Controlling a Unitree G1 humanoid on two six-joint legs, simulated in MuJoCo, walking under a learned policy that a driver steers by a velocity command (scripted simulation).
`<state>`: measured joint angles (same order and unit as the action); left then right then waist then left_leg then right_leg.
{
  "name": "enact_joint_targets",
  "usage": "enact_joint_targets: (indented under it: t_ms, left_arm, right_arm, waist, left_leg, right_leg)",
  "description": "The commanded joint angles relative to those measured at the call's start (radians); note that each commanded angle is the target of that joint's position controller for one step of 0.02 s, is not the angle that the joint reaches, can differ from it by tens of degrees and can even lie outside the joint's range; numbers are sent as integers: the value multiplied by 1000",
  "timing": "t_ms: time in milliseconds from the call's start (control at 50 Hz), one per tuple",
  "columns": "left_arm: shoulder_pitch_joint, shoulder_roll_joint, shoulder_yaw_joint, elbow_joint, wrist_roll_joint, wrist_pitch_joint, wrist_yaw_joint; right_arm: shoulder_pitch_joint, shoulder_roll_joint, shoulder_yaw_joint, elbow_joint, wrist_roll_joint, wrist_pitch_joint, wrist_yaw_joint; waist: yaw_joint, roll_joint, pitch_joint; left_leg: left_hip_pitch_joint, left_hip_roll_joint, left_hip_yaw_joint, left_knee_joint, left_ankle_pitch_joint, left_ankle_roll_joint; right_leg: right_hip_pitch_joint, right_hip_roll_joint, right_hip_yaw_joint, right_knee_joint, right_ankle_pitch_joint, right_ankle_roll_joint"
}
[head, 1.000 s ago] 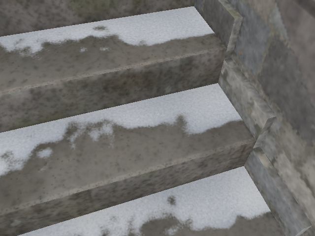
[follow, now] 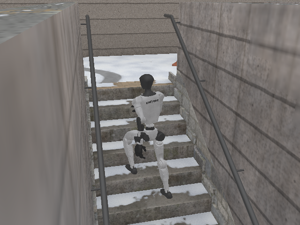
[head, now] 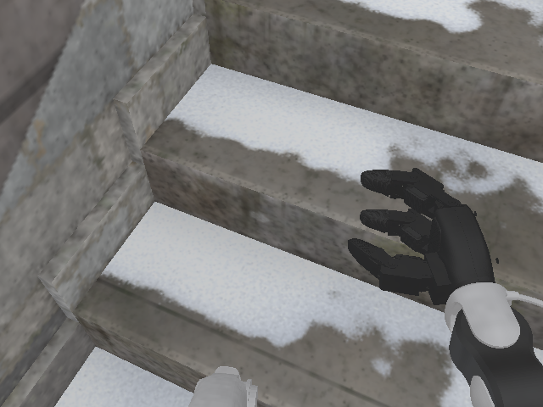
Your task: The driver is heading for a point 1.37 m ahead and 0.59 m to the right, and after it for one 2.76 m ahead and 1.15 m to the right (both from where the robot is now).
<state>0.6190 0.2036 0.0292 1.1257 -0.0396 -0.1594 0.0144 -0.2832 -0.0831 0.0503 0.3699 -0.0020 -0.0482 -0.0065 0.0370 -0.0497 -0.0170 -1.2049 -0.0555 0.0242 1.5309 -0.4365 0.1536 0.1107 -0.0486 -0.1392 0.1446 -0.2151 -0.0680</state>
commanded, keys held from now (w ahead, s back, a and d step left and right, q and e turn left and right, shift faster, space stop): w+e+shift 0.72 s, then w+shift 0.28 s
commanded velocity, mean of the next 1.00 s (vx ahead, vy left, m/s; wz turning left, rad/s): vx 0.94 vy -0.07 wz -0.62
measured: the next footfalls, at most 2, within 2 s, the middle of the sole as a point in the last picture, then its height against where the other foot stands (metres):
left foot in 0.02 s outside the picture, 0.17 m higher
right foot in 0.44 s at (403, 359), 0.17 m higher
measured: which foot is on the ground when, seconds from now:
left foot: up 0.00-0.00, down 0.02-0.44, up 0.46-0.80, down 0.82-1.00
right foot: down 0.00-0.02, up 0.04-0.42, down 0.44-0.80, up 0.82-1.00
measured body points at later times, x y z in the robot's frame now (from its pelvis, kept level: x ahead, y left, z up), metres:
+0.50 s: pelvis +0.36 -0.12 +0.21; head +0.36 -0.13 +0.66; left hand +0.63 +0.05 +0.15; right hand +0.36 -0.38 +0.08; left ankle +0.23 +0.10 -0.41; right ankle +0.40 -0.19 -0.41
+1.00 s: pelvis +0.73 -0.29 +0.47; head +0.71 -0.30 +0.92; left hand +1.05 -0.27 +0.44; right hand +0.57 -0.52 +0.33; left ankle +0.73 -0.18 -0.24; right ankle +0.64 -0.39 +0.05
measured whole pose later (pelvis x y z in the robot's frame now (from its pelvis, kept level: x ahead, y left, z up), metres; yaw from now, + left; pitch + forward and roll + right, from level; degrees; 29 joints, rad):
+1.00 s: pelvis +0.73 -0.29 +0.47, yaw -38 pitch +3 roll +3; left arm 0.04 0.16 0.05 0.56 0.05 -0.06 -0.01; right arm 0.40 -0.27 -0.07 0.94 -0.03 -0.13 -0.03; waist 0.02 -0.02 -0.09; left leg -0.25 -0.05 0.16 0.64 -0.45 0.05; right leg -1.05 0.14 0.17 2.18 -0.33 -0.16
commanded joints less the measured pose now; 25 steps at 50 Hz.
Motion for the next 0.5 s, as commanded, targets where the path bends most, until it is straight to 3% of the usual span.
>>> enact_joint_targets:
  t_ms: [20, 40, 60, 80, 100, 120, 140, 160, 180, 200, 220, 240, 260, 280, 300, 320, 340, 360, 380, 400, 420, 440, 460, 480, 500]
  left_arm:
    - [-291, 482, 111, -247, -109, -57, -30]
    - [-169, 311, 87, -255, -4, -46, -41]
    - [-184, 251, 84, -388, 1, -36, -97]
    - [-198, 193, 84, -414, 40, -30, -92]
    - [-252, 85, 59, -496, 20, -15, -83]
    - [-327, 12, 33, -545, 52, 11, -70]
    - [-386, -16, 20, -561, 76, 37, -57]
    - [-367, -68, -5, -557, 77, 72, -46]
    - [-332, -97, -21, -555, 61, 93, -43]
    - [-336, -103, -26, -548, 48, 111, -37]
    - [-405, -134, -41, -624, 41, 117, -38]
    - [-489, -112, -36, -629, 32, 128, -29]
    - [-583, -91, -30, -674, 28, 144, -11]
    - [-641, -98, -36, -726, 42, 155, 7]
    - [-732, -111, -54, -757, 45, 147, 23]
    - [-726, -51, -54, -764, 29, 157, 16]
    - [-670, -42, -56, -754, 35, 164, 0]
    - [-570, -27, -48, -691, 34, 159, -17]
    - [-432, 29, -17, -624, 47, 164, -22]
    - [-218, 66, 14, -569, 53, 172, -8]
    - [-93, 110, 31, -554, 56, 162, -8]
    - [-132, 158, 56, -576, 71, 148, -12]
    - [-262, 217, 91, -554, 54, 133, -25]
    - [-409, 312, 110, -551, 25, 164, 6]
    - [-434, 240, 93, -554, 14, 167, 9]
  right_arm:
    - [773, -198, -116, 168, 10, 37, -48]
    - [672, -261, -147, 204, -10, 34, -71]
    - [741, -446, -208, 198, -43, 46, -121]
    - [635, -407, -201, 236, -35, 46, -103]
    - [478, -354, -190, 272, -39, 30, -87]
    - [456, -261, -165, 365, -51, -1, -67]
    - [492, -190, -148, 446, -54, -22, -63]
    - [543, -109, -122, 511, -67, -29, -49]
    - [572, -61, -107, 547, -66, -49, -38]
    - [580, -46, -96, 576, -61, -69, -27]
    - [514, -80, -93, 578, -37, -75, -11]
    - [520, -102, -96, 596, -61, -87, -14]
    - [560, -143, -103, 610, -74, -100, -15]
    - [573, -168, -102, 622, -63, -100, -5]
    - [549, -165, -92, 625, -42, -106, 4]
    - [558, -203, -91, 607, -24, -100, -9]
    - [529, -259, -98, 597, -2, -101, -22]
    - [484, -273, -90, 553, 28, -97, -39]
    - [500, -365, -107, 511, 42, -95, -49]
    - [470, -507, -153, 458, 52, -109, -41]
    - [430, -528, -171, 422, 48, -98, -23]
    - [450, -509, -182, 373, 30, -90, 7]
    - [464, -358, -159, 327, -33, -99, 43]
    - [515, -209, -125, 191, -58, -101, 61]
    - [515, -168, -107, 157, -111, -112, 63]
  waist:
    - [-492, -143, -439]
    - [-303, -40, -468]
    - [-312, 319, -734]
    - [-220, 117, -719]
    - [-118, 110, -489]
    - [-70, -6, -212]
    - [-66, -38, -73]
    - [-18, -24, -16]
    - [14, 37, -15]
    - [25, 69, 27]
    - [88, 233, 63]
    - [53, 275, 71]
    - [35, 305, 85]
    - [61, 227, 137]
    - [75, 124, 204]
    - [85, 79, 197]
    - [113, 61, 137]
    - [126, 54, 44]
    - [163, 98, -128]
    - [256, 189, -274]
    - [304, 253, -381]
    - [276, 200, -395]
    - [158, 39, -241]
    - [8, -387, -287]
    - [-13, -175, -241]
  left_leg:
    - [1388, -99, 52, -675, 211, -99]
    - [1465, 64, -290, -747, 399, -74]
    - [1486, 491, -1057, -1007, 700, 133]
    - [1432, 418, -1106, -1097, 566, 133]
    - [1244, 379, -894, -1082, 333, 143]
    - [1073, 331, -691, -1017, 191, 123]
    - [1010, 312, -541, -986, 131, 99]
    - [955, 299, -418, -1009, 204, 46]
    - [969, 310, -338, -1045, 209, 2]
    - [944, 313, -267, -1110, 199, -26]
    - [803, 275, -192, -1253, -122, -53]
    - [782, 279, -134, -1341, -165, -17]
    - [800, 339, -167, -1428, -159, 19]
    - [813, 361, -128, -1458, -129, -13]
    - [771, 325, -11, -1506, -37, -57]
    - [655, 306, 88, -1664, 91, -27]
    - [613, 279, 177, -1737, 175, -16]
    - [600, 248, 273, -1693, 650, 16]
    - [743, 258, 296, -1522, 1388, 36]
    - [978, 320, 253, -1262, 1955, 25]
    - [1127, 346, 220, -966, 2076, 8]
    - [1112, 321, 168, -623, 1877, -5]
    - [781, 207, 51, -277, 736, -67]
    - [379, 3, -81, 182, 322, -116]
    - [294, 37, -168, 469, 370, -121]
  right_leg:
    - [-418, -101, 38, 403, 1579, -135]
    - [-526, -21, 171, 730, 411, -86]
    - [-638, 201, 362, 1487, 29, -37]
    - [-714, 176, 500, 1784, 121, -11]
    - [-854, 141, 402, 1956, 182, 15]
    - [-1016, 112, 319, 2051, 144, 9]
    - [-1165, 101, 309, 2131, 94, -9]
    - [-1218, 90, 318, 2188, 68, -28]
    - [-1247, 63, 355, 2135, 19, -57]
    - [-1278, 62, 359, 2072, -52, -70]
    - [-1279, 31, 341, 1906, -131, -91]
    - [-1302, 76, 257, 2057, -176, -105]
    - [-1382, 69, 240, 2192, -221, -100]
    - [-1451, 31, 288, 2166, -262, -101]
    - [-1449, 22, 235, 1909, -272, -91]
    - [-1196, 3, 141, 1586, -200, -81]
    - [-958, -7, 63, 1427, -138, -93]
    - [-665, 35, -54, 1362, -125, -91]
    - [-494, 128, -100, 1410, -130, -81]
    - [-443, 148, -88, 1333, -178, -87]
    - [-377, 172, -34, 1157, -241, -99]
    - [-316, 246, 83, 857, -343, -96]
    - [-254, 213, 364, 581, -266, -116]
    - [-158, 10, 1043, 163, -405, -223]
    - [-222, -18, 1116, 112, -472, -227]
Keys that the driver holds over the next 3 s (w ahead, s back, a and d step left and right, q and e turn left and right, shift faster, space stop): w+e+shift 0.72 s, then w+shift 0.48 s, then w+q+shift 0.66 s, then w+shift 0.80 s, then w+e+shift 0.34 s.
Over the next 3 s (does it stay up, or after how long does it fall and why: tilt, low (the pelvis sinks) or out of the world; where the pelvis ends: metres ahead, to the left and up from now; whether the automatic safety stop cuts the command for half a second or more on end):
stays up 2.47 -0.93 0.82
